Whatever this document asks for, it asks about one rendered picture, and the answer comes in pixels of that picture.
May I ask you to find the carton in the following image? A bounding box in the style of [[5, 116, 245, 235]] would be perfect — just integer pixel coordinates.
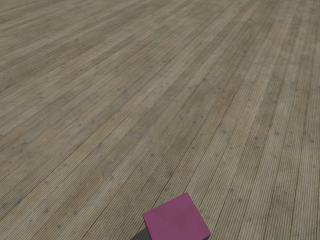
[[142, 192, 211, 240]]

